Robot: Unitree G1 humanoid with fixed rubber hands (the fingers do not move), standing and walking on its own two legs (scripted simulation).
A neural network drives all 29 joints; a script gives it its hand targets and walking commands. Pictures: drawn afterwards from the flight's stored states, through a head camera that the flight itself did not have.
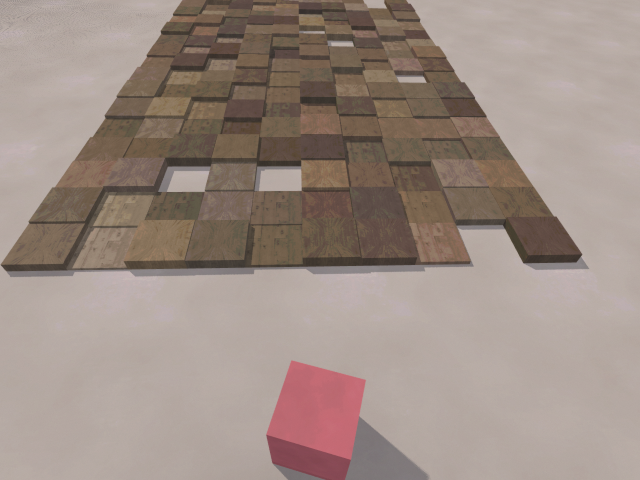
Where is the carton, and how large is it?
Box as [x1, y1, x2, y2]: [266, 360, 365, 479]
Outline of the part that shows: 291,360 266,434 272,462 325,479 344,479 351,456 365,380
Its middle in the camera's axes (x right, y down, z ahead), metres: -0.01 +0.51 +1.08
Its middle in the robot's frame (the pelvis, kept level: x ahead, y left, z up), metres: +0.43 -0.01 -0.66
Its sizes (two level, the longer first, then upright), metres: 0.210 0.200 0.250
